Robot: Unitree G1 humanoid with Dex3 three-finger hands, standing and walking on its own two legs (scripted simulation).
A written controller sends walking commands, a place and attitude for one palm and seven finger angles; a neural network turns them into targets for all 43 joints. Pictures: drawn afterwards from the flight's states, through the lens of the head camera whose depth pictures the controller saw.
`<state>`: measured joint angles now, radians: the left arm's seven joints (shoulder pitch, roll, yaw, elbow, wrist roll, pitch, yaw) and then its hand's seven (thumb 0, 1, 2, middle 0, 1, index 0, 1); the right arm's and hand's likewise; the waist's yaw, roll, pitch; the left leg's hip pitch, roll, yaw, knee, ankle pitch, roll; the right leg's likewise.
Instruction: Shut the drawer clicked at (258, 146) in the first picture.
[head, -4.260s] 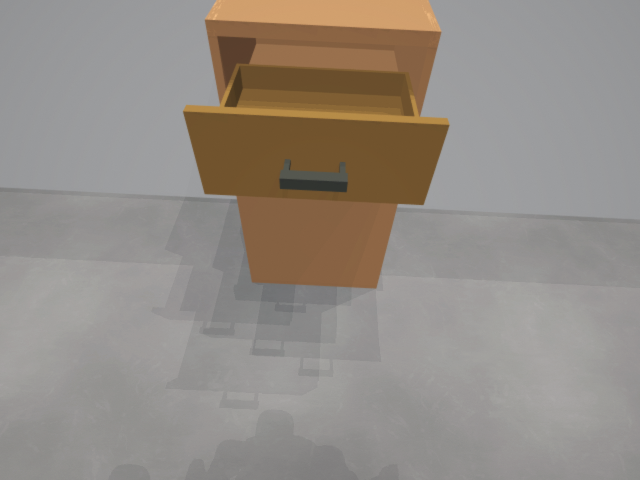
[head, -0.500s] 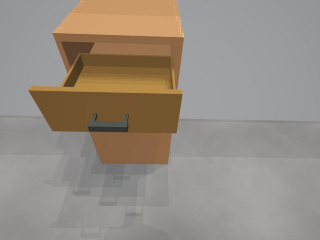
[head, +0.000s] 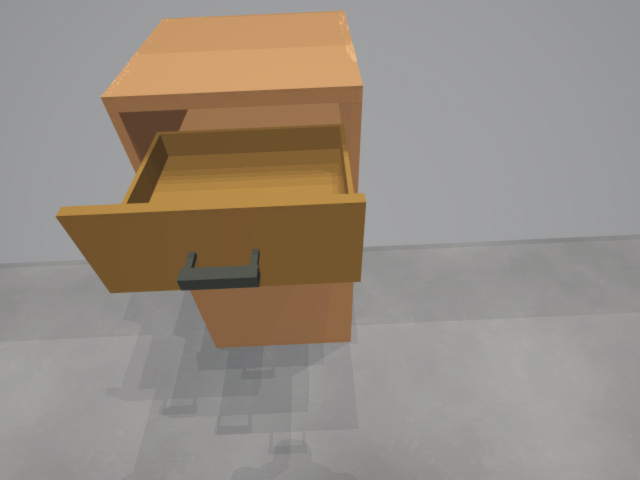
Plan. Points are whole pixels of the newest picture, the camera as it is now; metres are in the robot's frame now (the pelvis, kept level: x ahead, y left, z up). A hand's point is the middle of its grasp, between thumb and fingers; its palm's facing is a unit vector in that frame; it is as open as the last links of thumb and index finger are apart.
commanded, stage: look again from close up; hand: left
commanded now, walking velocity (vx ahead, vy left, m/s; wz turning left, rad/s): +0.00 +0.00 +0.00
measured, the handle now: (221, 267) +0.40 +0.17 +0.04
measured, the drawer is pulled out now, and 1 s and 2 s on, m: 0.28 0.28 0.28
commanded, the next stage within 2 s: shuffle to correct the standing spot in 0.08 s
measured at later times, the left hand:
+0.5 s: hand out of the picture +0.02 +0.14 -0.18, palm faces +0.07 -0.98 -0.17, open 7.4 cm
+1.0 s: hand (241, 479) +0.17 +0.14 -0.17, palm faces +0.12 -0.95 -0.28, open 7.3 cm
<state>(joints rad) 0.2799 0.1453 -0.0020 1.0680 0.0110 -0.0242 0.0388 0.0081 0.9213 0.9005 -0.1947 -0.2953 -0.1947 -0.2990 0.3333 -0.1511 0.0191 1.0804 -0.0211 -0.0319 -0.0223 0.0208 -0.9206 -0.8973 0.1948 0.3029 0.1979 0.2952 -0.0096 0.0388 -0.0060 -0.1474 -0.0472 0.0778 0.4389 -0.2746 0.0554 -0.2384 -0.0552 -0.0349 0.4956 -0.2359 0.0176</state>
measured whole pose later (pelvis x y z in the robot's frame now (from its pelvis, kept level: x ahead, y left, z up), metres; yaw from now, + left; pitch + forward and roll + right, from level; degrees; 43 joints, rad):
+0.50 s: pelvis +0.04 -0.02 -0.01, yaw +3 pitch +0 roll +0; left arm 0.33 0.13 0.01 1.11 0.02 -0.02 0.02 0.00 0.91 0.90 -0.20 -0.30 -0.20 -0.30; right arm 0.31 -0.13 0.01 1.12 -0.02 -0.02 -0.02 0.01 -0.90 -0.90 0.19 0.30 0.20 0.30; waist 0.00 0.00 0.03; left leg -0.14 -0.02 0.02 0.53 -0.38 0.02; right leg -0.21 -0.03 -0.09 0.57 -0.35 -0.01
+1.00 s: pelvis +0.11 -0.07 -0.02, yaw +6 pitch -2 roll +1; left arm 0.16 0.18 0.04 0.98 0.02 -0.03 0.04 0.00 0.92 0.90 -0.20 -0.30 -0.20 -0.30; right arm 0.30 -0.18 -0.04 1.10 -0.01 0.03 -0.04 0.01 -0.90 -0.90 0.20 0.30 0.20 0.30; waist -0.02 0.03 0.13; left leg -0.24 -0.02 -0.02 0.97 -0.61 0.00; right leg -0.37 -0.06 -0.08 0.68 -0.28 -0.03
